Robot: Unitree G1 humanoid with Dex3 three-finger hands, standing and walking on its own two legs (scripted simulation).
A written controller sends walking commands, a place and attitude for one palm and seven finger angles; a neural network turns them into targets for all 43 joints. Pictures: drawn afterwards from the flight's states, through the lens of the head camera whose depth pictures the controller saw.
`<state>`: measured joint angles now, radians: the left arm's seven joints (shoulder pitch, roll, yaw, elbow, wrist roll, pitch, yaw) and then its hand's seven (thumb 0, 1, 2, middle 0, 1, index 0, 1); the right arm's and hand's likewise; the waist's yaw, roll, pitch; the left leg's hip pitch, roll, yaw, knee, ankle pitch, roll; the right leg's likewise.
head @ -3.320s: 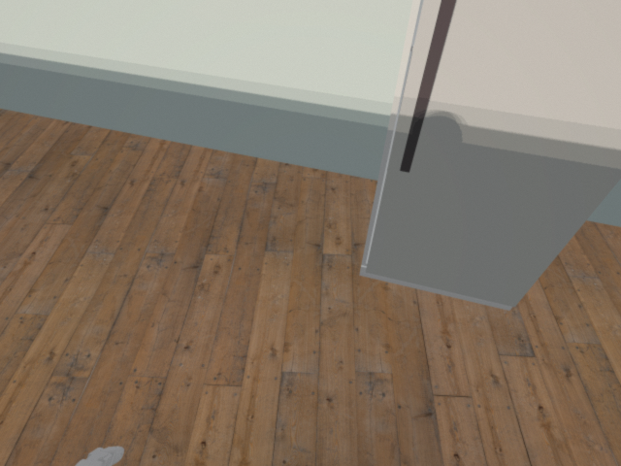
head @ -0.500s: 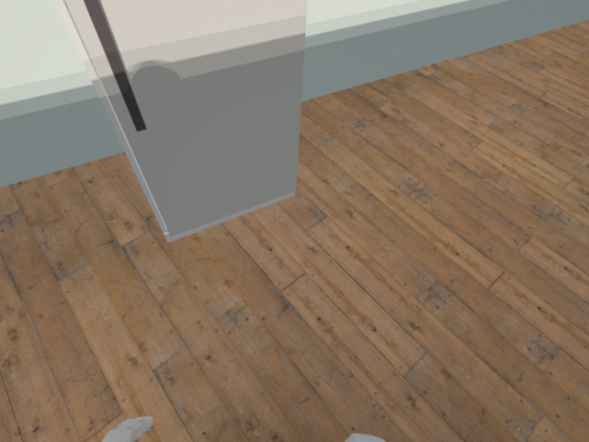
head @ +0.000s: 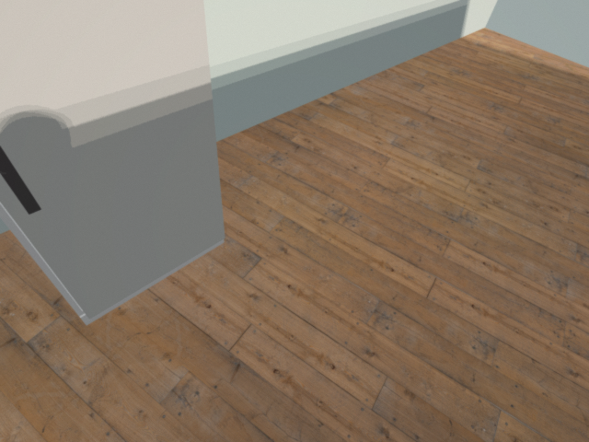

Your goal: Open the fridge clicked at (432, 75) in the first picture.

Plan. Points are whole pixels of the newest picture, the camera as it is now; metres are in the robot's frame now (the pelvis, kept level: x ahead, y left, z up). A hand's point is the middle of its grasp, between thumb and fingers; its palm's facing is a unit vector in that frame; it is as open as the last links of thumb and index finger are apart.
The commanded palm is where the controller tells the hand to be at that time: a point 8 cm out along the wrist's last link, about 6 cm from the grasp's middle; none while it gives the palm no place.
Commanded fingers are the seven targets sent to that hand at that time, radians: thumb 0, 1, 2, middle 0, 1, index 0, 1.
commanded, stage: walk to a spot facing it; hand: left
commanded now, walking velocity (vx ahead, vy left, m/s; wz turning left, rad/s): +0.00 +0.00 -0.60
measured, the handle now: out of the picture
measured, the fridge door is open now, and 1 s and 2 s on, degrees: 0 0 0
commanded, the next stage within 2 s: turn to face it in 0.36 s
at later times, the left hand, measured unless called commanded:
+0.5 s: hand (237, 351) +0.29 +0.11 -0.15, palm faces -0.27 -0.93 -0.25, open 7.4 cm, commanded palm none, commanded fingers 0.00 0.90 0.90 -0.20 -0.30 -0.20 -0.30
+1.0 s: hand (185, 383) +0.23 +0.19 -0.16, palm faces -0.04 -0.97 -0.22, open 7.3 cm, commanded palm none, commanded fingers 0.00 0.90 0.90 -0.20 -0.30 -0.20 -0.30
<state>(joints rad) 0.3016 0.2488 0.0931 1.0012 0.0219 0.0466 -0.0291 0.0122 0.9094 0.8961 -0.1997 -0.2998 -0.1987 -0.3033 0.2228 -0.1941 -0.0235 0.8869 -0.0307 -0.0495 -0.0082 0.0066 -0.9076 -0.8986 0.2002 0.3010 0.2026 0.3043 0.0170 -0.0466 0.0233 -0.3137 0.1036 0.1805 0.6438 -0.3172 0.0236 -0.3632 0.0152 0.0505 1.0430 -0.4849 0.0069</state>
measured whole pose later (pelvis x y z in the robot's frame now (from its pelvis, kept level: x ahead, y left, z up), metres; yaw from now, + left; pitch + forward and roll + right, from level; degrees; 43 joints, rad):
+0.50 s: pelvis +0.10 -0.03 -0.01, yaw -17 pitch +0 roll +0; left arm 0.08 0.20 0.07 0.89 0.01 0.01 0.00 0.01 0.91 0.90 -0.20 -0.30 -0.20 -0.30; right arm 0.27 -0.20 -0.06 0.99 -0.02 0.05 -0.02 0.01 -0.91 -0.90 0.20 0.30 0.20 0.30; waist -0.04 0.03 0.14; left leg -0.41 0.14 0.11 1.21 -0.50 -0.07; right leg -0.37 0.02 -0.10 0.66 -0.29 -0.08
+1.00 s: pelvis +0.15 -0.01 +0.01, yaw -6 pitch +1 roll -2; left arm 0.20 0.23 0.09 0.98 0.01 0.05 0.02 0.01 0.92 0.90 -0.20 -0.30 -0.20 -0.30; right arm 0.23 -0.16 -0.04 0.96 -0.03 0.02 -0.01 0.01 -0.92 -0.90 0.20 0.30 0.20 0.30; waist -0.01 -0.02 0.06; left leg -0.30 0.00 0.03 0.50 -0.22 0.06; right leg -0.44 -0.05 -0.03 1.04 -0.44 0.06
